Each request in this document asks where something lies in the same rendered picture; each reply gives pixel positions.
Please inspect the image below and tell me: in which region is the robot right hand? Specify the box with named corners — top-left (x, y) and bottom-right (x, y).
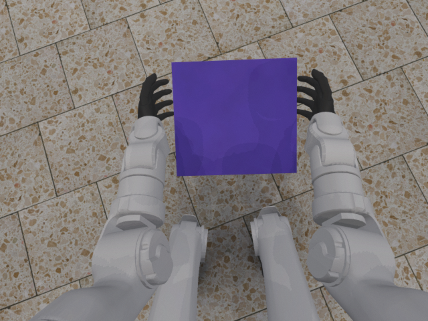
top-left (297, 69), bottom-right (334, 121)

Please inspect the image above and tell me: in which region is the carton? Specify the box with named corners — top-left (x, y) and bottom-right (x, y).
top-left (171, 58), bottom-right (297, 177)

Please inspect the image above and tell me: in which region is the right robot forearm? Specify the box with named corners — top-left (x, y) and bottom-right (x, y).
top-left (304, 112), bottom-right (395, 258)

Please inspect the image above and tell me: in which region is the left robot thigh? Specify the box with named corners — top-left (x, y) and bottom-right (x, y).
top-left (148, 221), bottom-right (208, 321)

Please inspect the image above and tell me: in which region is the right robot shin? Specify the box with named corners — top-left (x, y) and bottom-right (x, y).
top-left (257, 206), bottom-right (292, 233)

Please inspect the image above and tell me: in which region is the robot right upper arm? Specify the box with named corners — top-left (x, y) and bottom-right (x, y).
top-left (306, 224), bottom-right (428, 321)

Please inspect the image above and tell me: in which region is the robot left upper arm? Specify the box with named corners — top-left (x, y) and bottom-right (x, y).
top-left (28, 227), bottom-right (173, 321)

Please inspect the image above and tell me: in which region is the robot left hand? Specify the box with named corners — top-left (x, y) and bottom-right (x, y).
top-left (138, 73), bottom-right (174, 121)

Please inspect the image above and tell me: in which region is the left robot forearm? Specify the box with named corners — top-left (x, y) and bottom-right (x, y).
top-left (92, 116), bottom-right (170, 276)

